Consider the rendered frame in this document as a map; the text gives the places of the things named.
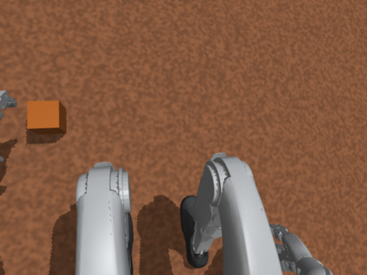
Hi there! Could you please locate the left robot hand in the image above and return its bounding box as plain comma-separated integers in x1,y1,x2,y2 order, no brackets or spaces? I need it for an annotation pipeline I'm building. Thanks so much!
0,91,17,162

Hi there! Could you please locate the right robot hand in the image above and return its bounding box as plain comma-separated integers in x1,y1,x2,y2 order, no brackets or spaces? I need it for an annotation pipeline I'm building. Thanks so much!
269,223,312,274

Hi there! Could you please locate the right robot foot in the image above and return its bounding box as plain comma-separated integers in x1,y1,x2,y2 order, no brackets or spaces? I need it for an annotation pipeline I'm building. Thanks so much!
180,195,209,268

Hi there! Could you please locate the cube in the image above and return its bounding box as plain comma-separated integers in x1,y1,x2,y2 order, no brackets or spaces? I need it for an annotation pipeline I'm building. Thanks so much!
27,101,67,135

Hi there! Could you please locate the right robot arm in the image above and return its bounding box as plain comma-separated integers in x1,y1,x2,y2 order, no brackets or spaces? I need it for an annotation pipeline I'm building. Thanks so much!
295,257,333,275

